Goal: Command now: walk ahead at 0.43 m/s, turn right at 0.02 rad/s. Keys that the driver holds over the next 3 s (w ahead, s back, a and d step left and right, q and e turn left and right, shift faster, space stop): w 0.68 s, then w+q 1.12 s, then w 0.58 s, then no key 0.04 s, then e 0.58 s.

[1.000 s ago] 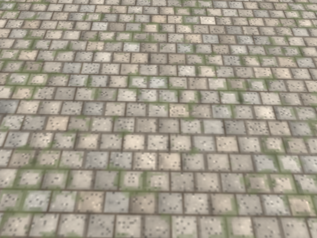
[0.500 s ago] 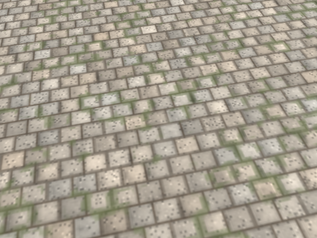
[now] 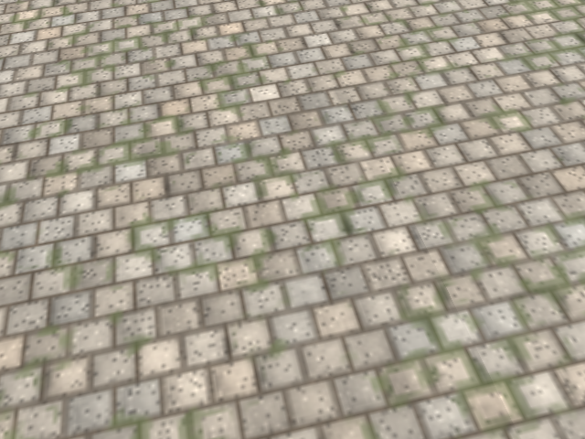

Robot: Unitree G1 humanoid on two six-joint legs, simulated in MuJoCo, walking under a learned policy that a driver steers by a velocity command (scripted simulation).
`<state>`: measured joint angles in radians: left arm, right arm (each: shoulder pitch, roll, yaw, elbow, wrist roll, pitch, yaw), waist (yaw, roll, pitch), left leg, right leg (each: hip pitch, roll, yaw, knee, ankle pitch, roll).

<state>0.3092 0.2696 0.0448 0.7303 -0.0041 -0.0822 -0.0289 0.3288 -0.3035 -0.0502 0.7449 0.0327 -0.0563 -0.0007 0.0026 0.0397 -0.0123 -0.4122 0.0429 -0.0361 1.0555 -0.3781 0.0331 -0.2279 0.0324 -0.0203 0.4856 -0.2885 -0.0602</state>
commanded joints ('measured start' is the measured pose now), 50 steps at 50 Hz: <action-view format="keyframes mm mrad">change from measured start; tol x32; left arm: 1 33 127 26 -43 10 -14 7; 20 298 11 -14 42 4 16 36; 40 -360 76 1 -121 -8 -24 -2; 50 -35 114 32 -37 8 -22 12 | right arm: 1 -114 -92 -25 -108 -15 -41 13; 14 -411 -40 4 -202 -10 -49 66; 19 86 -208 -60 -93 -28 -28 25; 50 6 -129 -28 -18 9 -11 -11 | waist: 1 31 -135 87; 15 45 -118 103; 20 -60 268 -429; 31 4 5 49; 50 63 -117 -90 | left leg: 1 -419 88 -39 56 143 11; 15 -185 -17 49 -542 394 24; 18 261 -73 100 -540 359 100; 20 871 349 -661 -636 74 320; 28 221 167 -201 -912 339 234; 42 406 187 -169 -802 409 159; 45 310 98 -125 -483 562 96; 47 -231 -105 -52 117 -225 6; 50 -316 31 -86 196 -14 -8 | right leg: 1 239 -270 386 -322 -16 -152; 13 242 -262 130 -339 361 -119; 18 252 -213 62 124 921 -44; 20 -338 46 116 779 -272 39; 21 -444 -1 202 862 -274 30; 36 -380 -139 54 167 398 93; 43 -264 -76 69 -13 247 53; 45 111 -93 65 -32 254 -10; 47 642 -473 704 -111 31 -205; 50 320 -364 405 -207 49 -118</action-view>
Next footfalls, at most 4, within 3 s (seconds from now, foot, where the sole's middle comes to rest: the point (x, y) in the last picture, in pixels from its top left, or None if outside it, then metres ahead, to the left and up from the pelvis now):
0.36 left None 0.39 0.13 -0.78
0.90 right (364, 372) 0.67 -0.10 -0.78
1.42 left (238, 304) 0.88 0.22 -0.78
1.94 right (251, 208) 1.23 0.20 -0.78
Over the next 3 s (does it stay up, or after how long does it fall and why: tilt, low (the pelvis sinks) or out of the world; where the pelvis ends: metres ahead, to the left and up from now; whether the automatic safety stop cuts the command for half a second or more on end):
stays up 1.34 0.46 -0.01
